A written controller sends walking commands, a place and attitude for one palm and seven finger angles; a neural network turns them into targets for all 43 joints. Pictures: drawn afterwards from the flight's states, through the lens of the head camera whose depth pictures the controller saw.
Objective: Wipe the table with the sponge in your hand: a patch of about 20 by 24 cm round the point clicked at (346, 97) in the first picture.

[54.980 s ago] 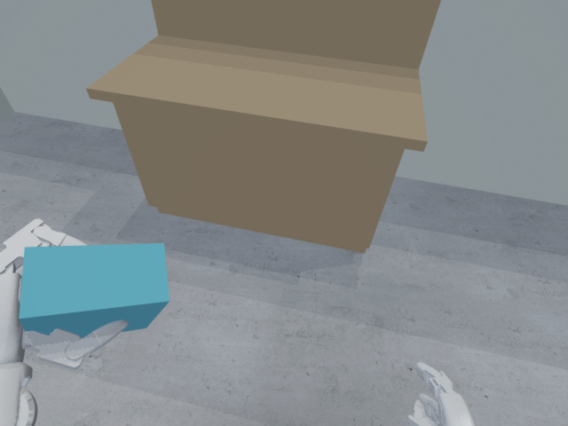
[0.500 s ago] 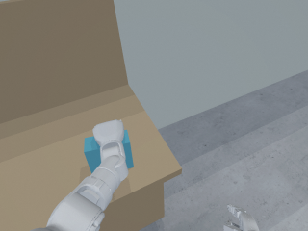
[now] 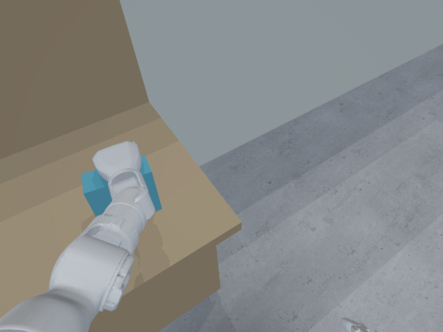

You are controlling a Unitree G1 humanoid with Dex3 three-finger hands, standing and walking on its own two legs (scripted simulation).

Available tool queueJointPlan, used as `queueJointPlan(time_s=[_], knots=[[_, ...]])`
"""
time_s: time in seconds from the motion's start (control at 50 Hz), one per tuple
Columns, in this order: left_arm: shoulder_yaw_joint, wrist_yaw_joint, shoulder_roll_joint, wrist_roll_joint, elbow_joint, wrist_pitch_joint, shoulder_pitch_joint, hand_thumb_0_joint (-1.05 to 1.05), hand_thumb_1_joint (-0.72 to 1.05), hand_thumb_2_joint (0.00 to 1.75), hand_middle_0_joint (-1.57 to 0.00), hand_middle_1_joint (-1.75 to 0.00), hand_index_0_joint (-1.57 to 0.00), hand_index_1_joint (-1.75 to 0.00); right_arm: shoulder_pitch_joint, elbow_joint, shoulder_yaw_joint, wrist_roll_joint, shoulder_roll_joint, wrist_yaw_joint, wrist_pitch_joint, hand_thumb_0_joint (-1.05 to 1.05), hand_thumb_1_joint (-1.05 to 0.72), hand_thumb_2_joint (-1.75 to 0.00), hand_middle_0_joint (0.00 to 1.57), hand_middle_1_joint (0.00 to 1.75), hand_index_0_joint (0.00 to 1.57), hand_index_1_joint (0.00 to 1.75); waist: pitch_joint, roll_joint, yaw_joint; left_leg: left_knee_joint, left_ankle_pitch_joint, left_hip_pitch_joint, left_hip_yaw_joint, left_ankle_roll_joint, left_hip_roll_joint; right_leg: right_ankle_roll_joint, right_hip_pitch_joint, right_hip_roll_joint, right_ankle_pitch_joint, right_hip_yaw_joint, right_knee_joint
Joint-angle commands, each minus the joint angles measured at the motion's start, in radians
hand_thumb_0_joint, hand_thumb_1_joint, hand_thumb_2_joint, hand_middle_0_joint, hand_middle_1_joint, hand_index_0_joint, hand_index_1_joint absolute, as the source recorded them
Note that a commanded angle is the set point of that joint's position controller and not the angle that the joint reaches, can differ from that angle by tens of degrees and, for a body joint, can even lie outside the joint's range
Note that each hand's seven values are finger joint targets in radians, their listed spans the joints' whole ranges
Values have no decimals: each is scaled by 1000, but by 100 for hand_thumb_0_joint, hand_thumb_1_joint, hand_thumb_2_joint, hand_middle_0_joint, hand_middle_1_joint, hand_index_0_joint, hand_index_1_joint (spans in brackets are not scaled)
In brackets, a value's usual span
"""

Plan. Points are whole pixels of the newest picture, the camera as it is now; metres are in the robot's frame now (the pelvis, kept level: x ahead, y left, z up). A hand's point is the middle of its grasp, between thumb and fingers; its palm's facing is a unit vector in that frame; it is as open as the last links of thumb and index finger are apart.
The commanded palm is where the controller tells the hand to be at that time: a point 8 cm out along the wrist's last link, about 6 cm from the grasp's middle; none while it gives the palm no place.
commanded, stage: wipe forward along the third lane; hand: left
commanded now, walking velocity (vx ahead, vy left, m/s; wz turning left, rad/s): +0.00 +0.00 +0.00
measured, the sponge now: (126, 198) +0.41 +0.20 -0.03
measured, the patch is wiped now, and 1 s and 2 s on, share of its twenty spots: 0.95 1.00 1.00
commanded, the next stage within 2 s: wipe back along the third lane in 0.64 s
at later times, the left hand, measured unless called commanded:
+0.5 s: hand (121, 164) +0.47 +0.21 +0.02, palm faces -0.11 -0.04 -0.99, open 10.0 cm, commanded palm +0.46 +0.22 +0.05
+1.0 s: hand (116, 155) +0.49 +0.23 +0.02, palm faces -0.06 -0.03 -1.00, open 10.1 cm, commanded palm +0.46 +0.21 +0.05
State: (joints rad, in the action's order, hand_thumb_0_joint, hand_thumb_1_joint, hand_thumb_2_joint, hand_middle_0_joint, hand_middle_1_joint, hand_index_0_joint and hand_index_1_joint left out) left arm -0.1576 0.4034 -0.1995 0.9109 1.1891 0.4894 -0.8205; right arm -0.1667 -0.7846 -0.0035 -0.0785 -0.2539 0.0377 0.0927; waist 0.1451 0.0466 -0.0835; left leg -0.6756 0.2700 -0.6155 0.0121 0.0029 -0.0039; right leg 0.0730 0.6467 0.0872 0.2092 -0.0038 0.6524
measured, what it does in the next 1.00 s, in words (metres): shifts its weight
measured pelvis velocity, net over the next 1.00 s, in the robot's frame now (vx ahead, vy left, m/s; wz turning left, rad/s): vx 0.04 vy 0.04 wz -0.01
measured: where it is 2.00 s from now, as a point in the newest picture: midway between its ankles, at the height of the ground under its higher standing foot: outside the picture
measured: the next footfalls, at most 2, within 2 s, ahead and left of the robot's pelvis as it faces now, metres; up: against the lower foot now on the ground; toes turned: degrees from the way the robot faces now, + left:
none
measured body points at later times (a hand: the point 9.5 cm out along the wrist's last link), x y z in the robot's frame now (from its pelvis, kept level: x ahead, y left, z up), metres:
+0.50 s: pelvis +0.01 +0.02 +0.00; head +0.07 +0.02 +0.44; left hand +0.47 +0.21 +0.08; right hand +0.12 -0.23 -0.13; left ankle +0.04 +0.13 -0.71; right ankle +0.06 -0.07 -0.72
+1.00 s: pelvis +0.04 +0.04 +0.00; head +0.10 +0.04 +0.44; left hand +0.49 +0.22 +0.08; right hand +0.08 -0.21 -0.14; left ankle +0.04 +0.13 -0.71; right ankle +0.06 -0.07 -0.71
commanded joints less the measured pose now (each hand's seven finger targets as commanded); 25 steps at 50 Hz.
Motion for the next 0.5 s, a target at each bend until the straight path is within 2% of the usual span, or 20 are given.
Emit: queueJointPlan(time_s=[0.0, 0.06, 0.12, 0.16, 0.18, 0.2, 0.24, 0.28, 0.3, 0.36, 0.4, 0.42, 0.46, 0.48], knots=[[45, 55, -269, 54, -50, 10, -294, 0, 10, 130, -120, -160, -120, -160, 66, 118, -32, 7, -112, -2, -45, 0, -90, -90, 20, 30, 20, 30, 259, -139, 17, 71, 107, -66, -18, -33, 17, -53, -292, -93, 145, -133, -167], [-3, 55, -213, 60, -39, 10, -301, 0, 10, 130, -120, -160, -120, -160, 56, 120, -28, 7, -113, -7, -50, 0, -90, -90, 20, 30, 20, 30, 220, -158, -1, 78, 114, -64, -20, -36, 16, -58, -251, -88, 127, -105, -167], [21, 67, -250, 66, -36, 6, -345, 0, 10, 130, -120, -160, -120, -160, 46, 111, -30, 10, -118, -10, -56, 0, -90, -90, 20, 30, 20, 30, 225, -130, -3, 82, 118, -56, -16, -38, 14, -56, -221, -82, 143, -88, -158], [9, 73, -235, 67, -21, 9, -386, 0, 10, 130, -120, -160, -120, -160, 42, 105, -28, 11, -118, -11, -60, 0, -90, -90, 20, 30, 20, 30, 210, -129, -18, 81, 125, -51, -16, -39, 12, -56, -189, -81, 154, -77, -158], [4, 78, -229, 68, -19, 8, -405, 0, 10, 130, -120, -160, -120, -160, 37, 101, -29, 14, -118, -12, -64, 0, -90, -90, 20, 30, 20, 30, 217, -140, -25, 76, 123, -51, -15, -41, 12, -57, -191, -81, 139, -77, -155], [28, 81, -247, 68, -9, 7, -408, 0, 10, 130, -120, -160, -120, -160, 38, 98, -31, 14, -118, -14, -66, 0, -90, -90, 20, 30, 20, 30, 228, -127, -22, 77, 112, -48, -10, -41, 11, -54, -190, -78, 120, -72, -147], [29, 87, -253, 76, 7, 13, -408, 0, 10, 130, -120, -160, -120, -160, 19, 95, -29, 18, -120, -16, -67, 0, -90, -90, 20, 30, 20, 30, 263, -132, -20, 69, 93, -49, -10, -41, 11, -53, -207, -78, 66, -65, -130], [16, 87, -237, 76, 23, 23, -422, 0, 10, 130, -120, -160, -120, -160, 22, 94, -27, 19, -120, -18, -65, 0, -90, -90, 20, 30, 20, 30, 258, -130, -28, 67, 91, -48, -11, -40, 10, -55, -196, -78, 48, -61, -128], [7, 86, -218, 73, 17, 23, -452, 0, 10, 130, -120, -160, -120, -160, 24, 91, -27, 17, -118, -21, -67, 0, -90, -90, 20, 30, 20, 30, 264, -109, -35, 73, 79, -33, -7, -41, 7, -53, -186, -76, 30, -52, -122], [17, 85, -241, 71, 42, 34, -462, 0, 10, 130, -120, -160, -120, -160, 9, 88, -26, 19, -122, -23, -64, 0, -90, -90, 20, 30, 20, 30, 288, -108, -36, 66, 62, -27, -10, -41, 6, -55, -199, -76, -7, -51, -115], [34, 85, -261, 68, 39, 34, -487, 0, 10, 130, -120, -160, -120, -160, 9, 89, -25, 19, -122, -25, -60, 0, -90, -90, 20, 30, 20, 30, 321, -84, -34, 67, 45, -24, -6, -40, 5, -52, -212, -76, -28, -49, -106], [22, 84, -248, 70, 49, 36, -481, 0, 10, 130, -120, -160, -120, -160, 0, 89, -25, 21, -122, -25, -60, 0, -90, -90, 20, 30, 20, 30, 314, -91, -39, 65, 48, -26, -7, -41, 6, -54, -206, -74, -27, -46, -106], [30, 84, -274, 87, 70, 36, -498, 0, 10, 130, -120, -160, -120, -160, -10, 84, -23, 24, -130, -25, -59, 0, -90, -90, 20, 30, 20, 30, 299, -105, -49, 60, 47, -34, -1, -41, 3, -52, -187, -72, -29, -41, -101], [9, 80, -252, 94, 65, 35, -516, 0, 10, 130, -120, -160, -120, -160, -11, 86, -23, 25, -129, -26, -59, 0, -90, -90, 20, 30, 20, 30, 294, -83, -56, 58, 48, -33, -1, -41, 5, -51, -173, -71, -28, -41, -101]])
